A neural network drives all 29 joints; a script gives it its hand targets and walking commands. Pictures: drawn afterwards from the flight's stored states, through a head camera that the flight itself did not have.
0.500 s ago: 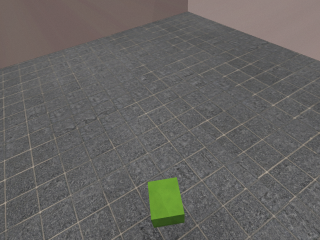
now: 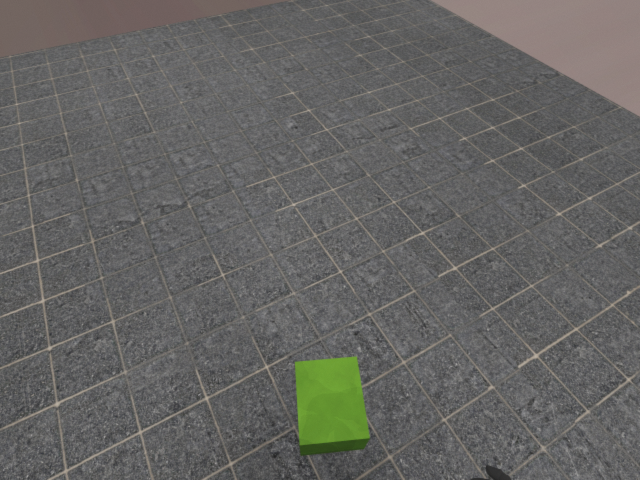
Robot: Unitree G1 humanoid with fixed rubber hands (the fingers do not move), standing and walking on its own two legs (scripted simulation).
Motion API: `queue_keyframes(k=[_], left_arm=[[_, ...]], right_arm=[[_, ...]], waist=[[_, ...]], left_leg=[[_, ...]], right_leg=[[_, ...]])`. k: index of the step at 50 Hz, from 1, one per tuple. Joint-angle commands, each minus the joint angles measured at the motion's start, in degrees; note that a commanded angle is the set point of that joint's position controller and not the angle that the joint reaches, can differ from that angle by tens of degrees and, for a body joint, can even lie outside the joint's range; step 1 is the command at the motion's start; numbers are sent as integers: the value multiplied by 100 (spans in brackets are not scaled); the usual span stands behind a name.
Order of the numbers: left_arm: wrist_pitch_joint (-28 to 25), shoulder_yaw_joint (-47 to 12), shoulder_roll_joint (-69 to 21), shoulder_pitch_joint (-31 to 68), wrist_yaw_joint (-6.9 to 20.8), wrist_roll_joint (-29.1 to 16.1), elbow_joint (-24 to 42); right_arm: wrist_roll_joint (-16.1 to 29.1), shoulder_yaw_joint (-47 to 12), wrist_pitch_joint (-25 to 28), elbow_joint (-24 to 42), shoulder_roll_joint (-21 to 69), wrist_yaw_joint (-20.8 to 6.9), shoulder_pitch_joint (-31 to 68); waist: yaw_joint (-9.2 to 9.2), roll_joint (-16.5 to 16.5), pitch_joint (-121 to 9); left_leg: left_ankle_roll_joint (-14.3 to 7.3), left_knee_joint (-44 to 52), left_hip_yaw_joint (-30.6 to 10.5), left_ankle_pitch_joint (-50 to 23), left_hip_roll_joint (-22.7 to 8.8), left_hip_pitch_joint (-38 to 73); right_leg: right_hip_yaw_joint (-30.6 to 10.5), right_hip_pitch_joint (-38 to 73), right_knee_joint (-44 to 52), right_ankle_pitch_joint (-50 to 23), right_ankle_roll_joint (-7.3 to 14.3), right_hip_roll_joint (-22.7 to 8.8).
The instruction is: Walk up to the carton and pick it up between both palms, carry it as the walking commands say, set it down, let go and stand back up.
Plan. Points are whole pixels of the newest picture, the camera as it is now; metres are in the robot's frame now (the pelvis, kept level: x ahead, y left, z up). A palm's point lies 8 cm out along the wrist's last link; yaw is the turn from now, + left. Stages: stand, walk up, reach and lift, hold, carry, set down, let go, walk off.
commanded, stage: walk up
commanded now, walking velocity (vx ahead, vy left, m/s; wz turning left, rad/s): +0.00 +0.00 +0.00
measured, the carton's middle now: (329, 405) +0.40 +0.02 -0.70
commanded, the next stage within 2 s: stand in 1.92 s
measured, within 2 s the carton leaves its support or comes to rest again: neither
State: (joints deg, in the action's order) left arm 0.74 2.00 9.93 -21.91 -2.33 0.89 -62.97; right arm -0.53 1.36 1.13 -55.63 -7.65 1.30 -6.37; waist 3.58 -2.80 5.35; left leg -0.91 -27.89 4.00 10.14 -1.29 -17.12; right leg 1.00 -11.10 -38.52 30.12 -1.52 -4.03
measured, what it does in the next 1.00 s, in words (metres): steps on the spot: right foot, then left foot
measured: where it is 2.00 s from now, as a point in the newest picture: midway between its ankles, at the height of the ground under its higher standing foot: outside the picture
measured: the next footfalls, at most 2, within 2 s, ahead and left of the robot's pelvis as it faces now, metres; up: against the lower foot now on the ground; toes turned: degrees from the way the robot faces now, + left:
right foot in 0.12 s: +0.02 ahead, -0.12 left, +0.00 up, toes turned +10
left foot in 0.78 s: -0.03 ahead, +0.12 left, +0.00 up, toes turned +2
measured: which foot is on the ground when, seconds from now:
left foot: down 0.00-0.50, up 0.52-0.76, down 0.78-1.00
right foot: up 0.00-0.10, down 0.12-1.00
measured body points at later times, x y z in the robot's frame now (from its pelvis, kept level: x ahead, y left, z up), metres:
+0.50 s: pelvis -0.02 -0.01 -0.01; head +0.01 -0.01 +0.44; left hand +0.01 +0.25 -0.15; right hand +0.03 -0.27 -0.16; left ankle +0.05 +0.11 -0.74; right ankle -0.02 -0.12 -0.74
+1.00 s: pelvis -0.04 +0.00 +0.01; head -0.03 +0.01 +0.46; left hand -0.09 +0.21 -0.15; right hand +0.02 -0.22 -0.15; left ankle -0.07 +0.11 -0.74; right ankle -0.02 -0.12 -0.74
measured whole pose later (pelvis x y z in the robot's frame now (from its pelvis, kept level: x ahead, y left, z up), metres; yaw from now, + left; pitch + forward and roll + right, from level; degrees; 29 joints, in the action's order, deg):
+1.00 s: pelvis -0.04 +0.00 +0.01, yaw +6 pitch -1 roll +0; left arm -0.1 1.5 8.0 -18.5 -1.5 0.3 -64.6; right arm -0.4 0.5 0.7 -64.0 -8.3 2.1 -12.8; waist 1.5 -0.6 1.0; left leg -0.3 -21.9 1.8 13.4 -0.8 -7.8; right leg 7.1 -8.6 -20.3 10.9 -0.4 -2.4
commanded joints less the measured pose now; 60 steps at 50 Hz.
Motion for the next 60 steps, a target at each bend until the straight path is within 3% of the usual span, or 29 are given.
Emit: queue_keyframes(k=[1,5,7,8,10,13,16,17,18,21,23,24,25,26,27,28,29,31,35,37,38,39,40,41,43,45,47,49,60], left_arm=[[104,76,158,-797,-14,37,-219],[89,38,98,-577,-1,25,-222],[12,48,407,-171,8,21,15],[4,17,438,115,25,-3,44],[-39,12,367,333,17,-53,29],[-67,39,250,301,3,-70,-49],[-78,159,417,389,-10,-16,82],[-7,371,971,712,-122,-75,191],[30,378,822,357,-143,-118,235],[182,381,507,301,-146,-55,442],[240,298,386,277,-118,27,608],[233,246,370,141,-89,52,618],[182,227,342,-297,-36,100,518],[121,243,624,-664,-11,199,459],[74,356,1305,-334,-19,198,613],[22,276,1083,447,-42,225,748],[-50,174,800,713,-49,198,776],[-155,97,415,987,-66,143,686],[-250,163,662,262,-21,148,504],[-233,132,658,150,3,116,390],[-224,104,641,101,31,77,323],[-223,68,567,-14,72,18,262],[-200,-11,297,-137,100,-21,312],[-118,21,193,-103,40,-90,128],[-31,93,371,134,33,-71,89],[-57,16,172,83,98,-78,48],[-117,-7,156,25,103,-45,-43],[-122,-11,133,-8,71,-62,-146],[-83,-26,98,6,11,-75,-276]], right_arm=[[-26,127,-42,-58,-685,111,-393],[64,122,-114,-222,-696,106,-208],[62,59,-188,-311,-578,85,-377],[87,67,-228,-378,-544,103,-462],[37,47,-181,-516,-508,95,-681],[-21,56,-52,-617,-560,76,-860],[17,142,-30,-609,-652,95,-946],[-16,300,-48,-367,-1074,62,-664],[40,307,-54,-363,-1206,53,-827],[13,363,-166,-239,-1288,82,-1025],[-9,373,-298,-108,-1378,109,-657],[-33,323,-349,-74,-1239,115,-480],[-57,241,-375,-21,-1014,98,-395],[-42,178,-413,15,-794,77,-478],[-19,174,-460,245,-626,79,-161],[-111,272,-480,308,-689,26,-120],[-71,311,-488,147,-698,-69,-334],[-29,293,-393,-158,-479,-118,-836],[-20,200,-361,-131,-436,-13,-472],[25,149,-293,-192,-398,45,-602],[33,127,-225,-284,-436,68,-802],[5,134,-136,-396,-645,95,-1067],[-44,148,-43,-385,-920,95,-1161],[49,126,-15,-389,-1089,48,-815],[-25,63,1,-482,-884,48,-745],[18,-31,-25,-661,-618,76,-722],[22,-60,-33,-733,-411,73,-775],[20,-69,1,-783,-389,60,-899],[-15,-94,56,-977,-358,79,-1324]], waist=[[-142,1415,-586],[12,942,-475],[-117,342,-165],[-207,-92,-33],[-247,-257,50],[-201,-1,-85],[-247,115,-182],[-274,334,218],[-249,620,-655],[-338,1089,-1102],[-204,1547,-1010],[-120,1381,-982],[18,899,-1114],[172,-139,-837],[310,-1663,-350],[-35,-1044,65],[-316,-515,16],[-656,-389,-195],[-243,-451,-366],[-281,-617,-483],[-382,-522,-548],[-420,-314,-690],[-355,422,-966],[-313,943,-584],[-418,963,-296],[-200,1092,-123],[-201,604,-108],[-261,290,-161],[-258,355,-70]], left_leg=[[-620,919,-978,-2470,-1149,773],[-390,1060,-910,-384,-951,73],[-55,1012,-672,708,-521,-141],[32,939,-454,475,-312,490],[31,806,-500,-106,-365,906],[5,904,-545,-327,-459,801],[7,976,-643,-255,-532,604],[-14,259,-910,-2817,-688,19],[-169,13,-897,-3530,-787,373],[-682,424,-1500,-3175,-1273,63],[-876,596,-1543,-2516,-1391,-482],[-754,675,-1466,-1728,-1242,-624],[-486,803,-1418,1046,-954,-1006],[-44,137,-934,2349,-368,-1758],[217,-1559,-76,2227,341,-1863],[129,-2219,-650,1901,-32,-1402],[142,-2567,-610,1583,16,-1057],[135,-2140,-399,1149,25,-541],[153,-859,-276,1360,55,-424],[144,41,-188,950,140,90],[123,890,-252,110,63,645],[29,1293,-511,-550,-312,1359],[-149,1323,-1411,-1106,-1208,1853],[-490,1262,-1712,-1086,-1524,1055],[-392,1342,-1489,-206,-1263,724],[-192,1347,-1008,204,-778,108],[-46,1193,-693,-25,-506,201],[-29,1140,-700,-266,-534,446],[-30,1131,-771,-248,-574,311]], right_leg=[[-10,-272,-74,-374,84,114],[43,401,1136,-1768,214,113],[-421,174,2009,-1657,318,-369],[-543,-564,2165,-1067,377,-432],[-414,-697,2399,-1117,320,-373],[-246,-218,2272,-1713,269,-289],[-137,-156,2149,-1536,180,-399],[162,-186,1174,-2853,187,-370],[225,-52,755,-3035,194,-363],[442,-228,-232,-1873,102,67],[340,-232,-652,-519,147,166],[267,-151,-135,-558,191,132],[263,360,827,-670,265,43],[-607,656,2221,172,400,-669],[-2324,-592,3648,1691,956,-2252],[-2044,-1226,3621,1113,1120,-2150],[-1418,-1244,3337,70,1057,-1739],[-269,-816,2832,-1365,665,-862],[-300,164,2246,-2975,803,-1095],[-295,213,2033,-3420,759,-1075],[-198,42,1935,-3533,572,-990],[-61,-264,1886,-3430,308,-826],[157,-568,1503,-2499,112,-509],[419,-276,1748,-1681,-75,-79],[329,-70,1627,-1818,-19,-25],[121,522,1963,-2150,99,-204],[16,578,2131,-2367,183,-330],[36,491,2181,-2377,171,-312],[129,619,2178,-2291,161,-264]])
